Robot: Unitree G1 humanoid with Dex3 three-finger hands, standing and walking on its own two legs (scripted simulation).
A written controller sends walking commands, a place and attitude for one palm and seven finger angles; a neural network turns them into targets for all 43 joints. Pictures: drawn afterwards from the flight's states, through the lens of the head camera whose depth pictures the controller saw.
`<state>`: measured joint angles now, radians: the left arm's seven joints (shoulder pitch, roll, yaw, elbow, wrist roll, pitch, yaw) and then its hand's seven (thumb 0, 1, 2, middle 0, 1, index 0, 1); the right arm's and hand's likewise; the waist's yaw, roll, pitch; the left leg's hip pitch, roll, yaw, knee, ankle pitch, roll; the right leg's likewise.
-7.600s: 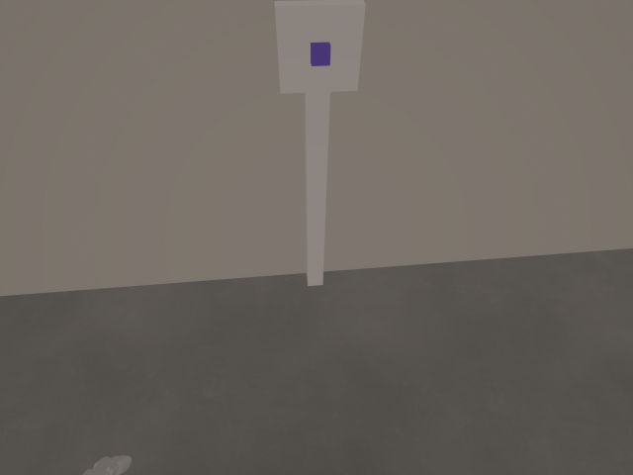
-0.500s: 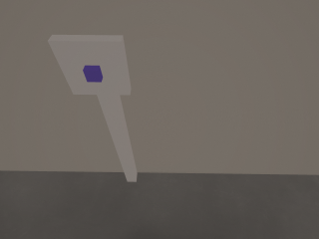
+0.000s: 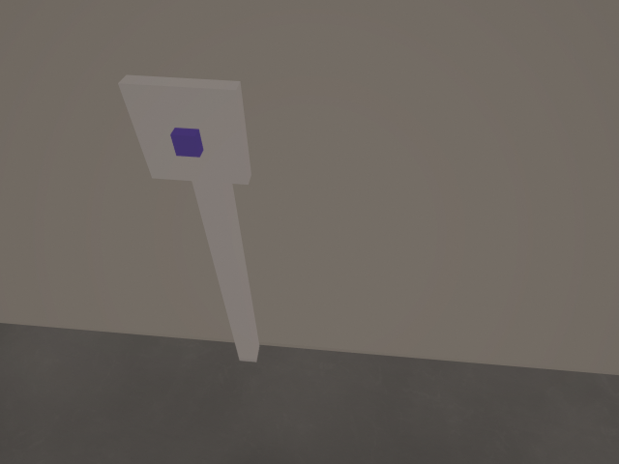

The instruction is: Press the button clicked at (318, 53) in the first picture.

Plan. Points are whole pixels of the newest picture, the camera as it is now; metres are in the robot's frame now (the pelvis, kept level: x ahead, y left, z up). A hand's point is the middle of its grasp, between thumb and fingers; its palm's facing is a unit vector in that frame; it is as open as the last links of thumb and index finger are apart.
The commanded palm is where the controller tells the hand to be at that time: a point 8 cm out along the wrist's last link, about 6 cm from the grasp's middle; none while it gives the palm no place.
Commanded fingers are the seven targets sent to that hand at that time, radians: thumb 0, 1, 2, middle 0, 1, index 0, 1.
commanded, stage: come to a stop and stand still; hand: left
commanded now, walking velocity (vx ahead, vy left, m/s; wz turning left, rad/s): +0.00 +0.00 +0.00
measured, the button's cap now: (188, 141) +0.56 +0.25 +0.13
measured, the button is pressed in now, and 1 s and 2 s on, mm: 0 0 0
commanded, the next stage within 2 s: look again from close up in 0.30 s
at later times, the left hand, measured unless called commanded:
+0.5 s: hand out of the picture -0.03 +0.17 -0.18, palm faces +0.02 -0.99 -0.16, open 7.4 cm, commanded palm none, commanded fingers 0.00 0.90 0.90 -0.20 -0.30 -0.20 -0.30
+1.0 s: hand out of the picture +0.05 +0.28 -0.16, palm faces +0.05 -0.95 -0.30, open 7.4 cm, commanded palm none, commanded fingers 0.00 0.90 0.90 -0.20 -0.30 -0.20 -0.30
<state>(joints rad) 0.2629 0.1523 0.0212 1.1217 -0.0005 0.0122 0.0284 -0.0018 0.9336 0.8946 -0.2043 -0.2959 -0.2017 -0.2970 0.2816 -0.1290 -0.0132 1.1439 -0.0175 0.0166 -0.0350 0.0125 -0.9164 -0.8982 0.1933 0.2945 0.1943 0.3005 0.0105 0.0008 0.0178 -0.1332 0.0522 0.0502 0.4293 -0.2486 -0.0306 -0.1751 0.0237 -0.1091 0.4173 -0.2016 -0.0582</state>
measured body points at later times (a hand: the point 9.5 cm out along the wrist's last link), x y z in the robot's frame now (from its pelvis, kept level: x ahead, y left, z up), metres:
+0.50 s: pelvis -0.02 +0.01 +0.00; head -0.01 +0.02 +0.45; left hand -0.03 +0.22 -0.17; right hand -0.06 -0.19 -0.16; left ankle -0.01 +0.14 -0.74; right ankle +0.02 -0.08 -0.74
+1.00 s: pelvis -0.01 +0.05 +0.00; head -0.02 +0.05 +0.45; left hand +0.05 +0.33 -0.14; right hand +0.07 -0.21 -0.14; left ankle -0.01 +0.14 -0.74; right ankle +0.02 -0.08 -0.74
